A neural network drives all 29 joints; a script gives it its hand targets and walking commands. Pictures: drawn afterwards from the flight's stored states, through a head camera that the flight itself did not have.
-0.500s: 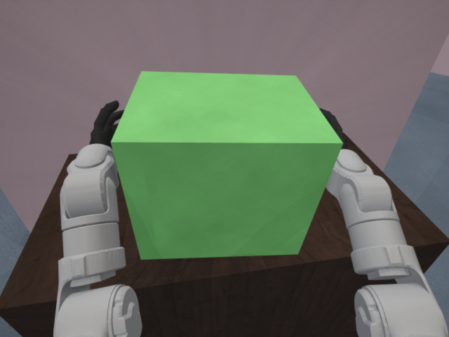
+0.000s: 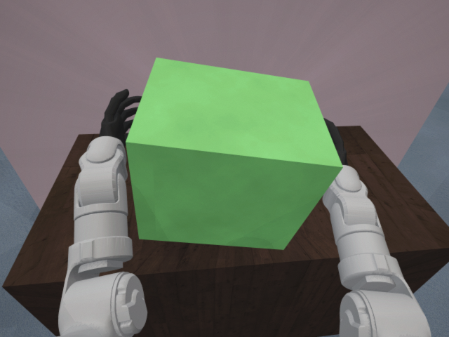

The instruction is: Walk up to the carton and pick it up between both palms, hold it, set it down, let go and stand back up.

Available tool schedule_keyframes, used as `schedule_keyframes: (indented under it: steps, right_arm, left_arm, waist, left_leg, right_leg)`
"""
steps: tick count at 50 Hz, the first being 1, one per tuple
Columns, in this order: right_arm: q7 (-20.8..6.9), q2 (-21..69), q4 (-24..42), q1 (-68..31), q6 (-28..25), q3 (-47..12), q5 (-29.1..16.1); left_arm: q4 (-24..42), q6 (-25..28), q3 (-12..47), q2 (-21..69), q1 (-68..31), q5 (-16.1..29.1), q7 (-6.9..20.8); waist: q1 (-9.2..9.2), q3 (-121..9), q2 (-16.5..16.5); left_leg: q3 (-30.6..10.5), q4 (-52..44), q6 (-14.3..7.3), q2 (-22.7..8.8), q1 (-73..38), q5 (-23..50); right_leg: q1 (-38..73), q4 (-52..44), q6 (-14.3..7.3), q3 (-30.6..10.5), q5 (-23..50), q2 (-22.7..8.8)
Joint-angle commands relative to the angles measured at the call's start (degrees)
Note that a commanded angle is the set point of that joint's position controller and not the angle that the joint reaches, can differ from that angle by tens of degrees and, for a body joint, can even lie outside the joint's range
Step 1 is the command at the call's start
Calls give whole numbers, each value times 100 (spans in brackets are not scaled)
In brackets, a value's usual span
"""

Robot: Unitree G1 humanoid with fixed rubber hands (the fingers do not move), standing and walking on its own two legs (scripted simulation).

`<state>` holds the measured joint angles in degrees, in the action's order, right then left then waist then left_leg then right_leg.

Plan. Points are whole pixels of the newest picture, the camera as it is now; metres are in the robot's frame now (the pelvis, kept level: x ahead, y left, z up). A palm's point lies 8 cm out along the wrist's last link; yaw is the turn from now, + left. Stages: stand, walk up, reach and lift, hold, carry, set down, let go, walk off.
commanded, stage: set down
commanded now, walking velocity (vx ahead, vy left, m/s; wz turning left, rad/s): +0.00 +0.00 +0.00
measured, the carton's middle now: (224, 159) +0.41 +0.00 +0.14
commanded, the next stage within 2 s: none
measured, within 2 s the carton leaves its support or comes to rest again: neither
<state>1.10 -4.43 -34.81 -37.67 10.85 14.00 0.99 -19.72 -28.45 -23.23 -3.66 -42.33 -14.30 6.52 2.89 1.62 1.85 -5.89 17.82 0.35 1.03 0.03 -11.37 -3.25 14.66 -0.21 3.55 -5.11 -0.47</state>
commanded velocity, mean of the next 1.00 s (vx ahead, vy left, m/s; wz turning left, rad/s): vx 0.00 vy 0.00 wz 0.00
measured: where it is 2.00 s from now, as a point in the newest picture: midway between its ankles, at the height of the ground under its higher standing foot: outside the picture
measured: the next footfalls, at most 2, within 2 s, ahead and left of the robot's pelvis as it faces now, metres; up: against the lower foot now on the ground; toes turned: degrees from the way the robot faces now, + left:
none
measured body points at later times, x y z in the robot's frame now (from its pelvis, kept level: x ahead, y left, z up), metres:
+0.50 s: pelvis +0.03 +0.01 +0.00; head +0.01 +0.03 +0.45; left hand +0.43 +0.19 +0.18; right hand +0.41 -0.18 +0.15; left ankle -0.01 +0.12 -0.75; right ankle +0.04 -0.12 -0.75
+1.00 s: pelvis +0.03 +0.01 +0.00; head +0.03 +0.02 +0.45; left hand +0.45 +0.17 +0.15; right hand +0.42 -0.21 +0.12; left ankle -0.01 +0.12 -0.75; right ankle +0.04 -0.12 -0.75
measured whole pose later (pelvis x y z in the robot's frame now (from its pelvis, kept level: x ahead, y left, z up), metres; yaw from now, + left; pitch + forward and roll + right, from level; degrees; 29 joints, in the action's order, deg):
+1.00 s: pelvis +0.03 +0.01 +0.00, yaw -1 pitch +0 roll -1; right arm 1.0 -9.1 -39.9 -33.5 1.3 12.0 -1.0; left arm -29.5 -15.7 -16.8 -2.1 -38.8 -9.1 -0.4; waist 1.6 -0.3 -0.1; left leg -4.7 19.7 -0.2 0.5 5.1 -14.3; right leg -7.6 14.1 0.6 2.6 -6.4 0.1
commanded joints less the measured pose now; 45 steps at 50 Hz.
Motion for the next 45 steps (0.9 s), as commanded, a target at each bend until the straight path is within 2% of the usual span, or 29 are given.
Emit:
schedule_keyframes:
  steps: [1, 2, 3, 4, 6, 7, 10, 12, 13, 14, 15, 19, 21, 22, 23, 24, 26, 29, 30, 32, 33, 34, 37, 38, 40, 41, 42, 43, 45]
  right_arm:
    - [-440, 2337, 2173, -4959, -1179, -2163, -356]
    - [-430, 2377, 2219, -4928, -1274, -2302, -424]
    - [-421, 2325, 2298, -4833, -1333, -2373, -470]
    - [-408, 2330, 2324, -4738, -1365, -2477, -496]
    - [-385, 2293, 2318, -4516, -1290, -2708, -577]
    - [-370, 2337, 2315, -4409, -1252, -2846, -659]
    - [-292, 2435, 2571, -4214, -1111, -3151, -899]
    - [-253, 2435, 2571, -4099, -1034, -3283, -1005]
    - [-234, 2502, 2729, -4143, -1005, -3337, -1050]
    - [-230, 2466, 2628, -4038, -946, -3294, -1049]
    - [-257, 2443, 2758, -4193, -939, -3311, -1085]
    - [-351, 2167, 2463, -4197, -881, -2930, -911]
    - [-417, 2047, 1978, -3993, -852, -2587, -784]
    - [-452, 2040, 1828, -3921, -872, -2478, -736]
    - [-473, 1983, 1626, -3832, -873, -2338, -683]
    - [-482, 1957, 1714, -3816, -964, -2272, -679]
    - [-489, 1797, 1662, -3893, -1070, -2148, -587]
    - [-521, 1701, 1254, -3810, -1082, -1925, -403]
    - [-522, 1762, 1394, -3828, -1176, -1968, -391]
    - [-568, 1737, 1293, -3848, -1268, -1894, -334]
    - [-590, 1766, 1254, -3949, -1304, -1901, -351]
    - [-608, 1751, 1329, -3983, -1343, -1909, -340]
    - [-599, 1868, 1469, -4083, -1455, -2108, -429]
    - [-598, 1880, 1416, -4149, -1474, -2122, -412]
    - [-646, 1953, 1264, -4139, -1437, -2065, -369]
    - [-672, 1957, 1304, -4146, -1463, -2127, -390]
    - [-689, 1996, 1265, -4076, -1485, -2167, -400]
    - [-709, 2091, 1421, -4357, -1530, -2193, -407]
    - [-729, 2219, 1482, -4449, -1595, -2274, -404]
  left_arm:
    - [655, 606, 2966, 3008, -3285, 960, 526]
    - [694, 688, 3137, 3096, -3199, 976, 441]
    - [676, 759, 3238, 3100, -3077, 996, 382]
    - [757, 811, 3322, 3121, -2998, 1041, 337]
    - [761, 837, 3308, 3005, -2795, 1041, 301]
    - [903, 841, 3371, 3011, -2703, 1069, 293]
    - [950, 744, 3219, 2848, -2334, 1007, 342]
    - [1122, 715, 3278, 2765, -2360, 1019, 352]
    - [1205, 703, 3255, 2734, -2354, 1037, 359]
    - [1139, 672, 3227, 2722, -2343, 1044, 366]
    - [1186, 657, 3216, 2778, -2388, 1061, 353]
    - [936, 585, 3158, 2802, -2524, 1025, 349]
    - [871, 573, 3114, 2783, -2622, 964, 334]
    - [807, 569, 3070, 2882, -2610, 958, 337]
    - [769, 577, 3100, 2938, -2663, 987, 337]
    - [803, 604, 3137, 3011, -2575, 945, 328]
    - [682, 644, 3232, 3110, -2531, 990, 309]
    - [369, 705, 3096, 3050, -2532, 941, 358]
    - [549, 792, 3170, 3126, -2561, 968, 341]
    - [357, 888, 3100, 3094, -2621, 865, 304]
    - [244, 924, 3025, 3129, -2575, 864, 290]
    - [211, 957, 3066, 3095, -2590, 882, 266]
    - [246, 1090, 3120, 3073, -2567, 906, 186]
    - [138, 1141, 3028, 3013, -2624, 888, 163]
    - [-103, 1196, 2872, 2982, -2660, 840, 151]
    - [-43, 1248, 2888, 2974, -2650, 862, 121]
    - [63, 1307, 2964, 2901, -2760, 891, 95]
    - [-24, 1365, 2987, 2977, -2915, 968, 77]
    - [-10, 1492, 3018, 3047, -2994, 980, -24]
  waist:
    - [134, -2858, -365]
    - [80, -3021, -419]
    - [113, -3080, -510]
    - [132, -3222, -441]
    - [121, -3066, -193]
    - [82, -3075, -234]
    - [-8, -3078, 23]
    - [-31, -3165, -16]
    - [-81, -3272, 103]
    - [-62, -3052, 6]
    - [-156, -3058, -2]
    - [-25, -2777, -162]
    - [106, -2313, -345]
    - [89, -2291, -394]
    - [125, -2251, -484]
    - [185, -2443, -577]
    - [324, -2449, -569]
    - [362, -2195, -460]
    - [339, -2495, -500]
    - [326, -2345, -572]
    - [224, -2370, -551]
    - [218, -2435, -527]
    - [95, -2776, -464]
    - [8, -2782, -399]
    - [-40, -2593, -271]
    - [-153, -2762, -305]
    - [-131, -2918, -375]
    - [-217, -3146, -342]
    - [-266, -3375, -328]
  left_leg:
    - [766, -59, 360, 221, 518, 1799]
    - [727, 34, 429, 229, 382, 2135]
    - [721, 106, 470, 238, 334, 2378]
    - [692, 182, 475, 250, 296, 2731]
    - [616, 203, 443, 266, 407, 2842]
    - [598, 205, 448, 264, 410, 2980]
    - [613, 163, 320, 369, 752, 2841]
    - [588, 138, 321, 350, 984, 2851]
    - [593, 116, 279, 390, 1027, 2800]
    - [558, 60, 251, 403, 1108, 2625]
    - [556, 48, 286, 352, 1013, 2661]
    - [580, 12, 353, 270, 689, 2417]
    - [566, -41, 446, 208, 613, 2313]
    - [575, -35, 489, 178, 416, 2311]
    - [546, -28, 521, 156, 310, 2378]
    - [566, 73, 565, 140, 102, 2660]
    - [529, 182, 680, 89, -150, 3030]
    - [552, 183, 723, 63, -124, 3042]
    - [562, 203, 717, 69, -289, 3253]
    - [583, 240, 740, 80, -222, 3333]
    - [533, 209, 747, 52, -151, 3322]
    - [579, 234, 738, 73, -143, 3337]
    - [598, 304, 680, 125, 94, 3506]
    - [615, 244, 644, 134, 205, 3296]
    - [623, 148, 564, 122, 394, 2999]
    - [616, 159, 534, 128, 419, 3011]
    - [646, 172, 535, 136, 448, 3037]
    - [651, 166, 517, 143, 477, 2930]
    - [673, 234, 477, 192, 519, 3055]
  right_leg:
    - [1858, 148, 117, 396, 772, 280]
    - [1878, 177, 101, 403, 989, 299]
    - [1921, 186, 93, 357, 1236, 289]
    - [1959, 247, 141, 378, 1515, 318]
    - [2104, 266, 186, 357, 1731, 325]
    - [2188, 311, 195, 353, 1933, 324]
    - [2683, 437, 281, 151, 2700, 244]
    - [2910, 533, 275, 112, 2868, 239]
    - [3070, 543, 270, 68, 2962, 229]
    - [2916, 535, 285, 60, 2820, 207]
    - [2805, 519, 269, 115, 2683, 240]
    - [2135, 272, 159, 235, 1839, 263]
    - [1658, 187, 85, 329, 1314, 323]
    - [1541, 119, 49, 350, 1095, 325]
    - [1434, 70, 21, 345, 1059, 324]
    - [1414, 80, 15, 378, 1176, 374]
    - [1229, 54, 0, 418, 1087, 419]
    - [1182, -34, -1, 508, 937, 446]
    - [1258, 25, 13, 470, 1203, 439]
    - [1248, 53, 17, 498, 1241, 430]
    - [1272, 42, 9, 490, 1134, 421]
    - [1277, 51, 10, 482, 1161, 422]
    - [1582, 179, 46, 413, 1731, 387]
    - [1669, 213, 60, 415, 1692, 402]
    - [1630, 229, 102, 376, 1635, 345]
    - [1721, 257, 95, 343, 1769, 355]
    - [1766, 313, 110, 337, 1823, 344]
    - [1771, 314, 112, 289, 1787, 319]
    - [1755, 417, 154, 284, 2124, 330]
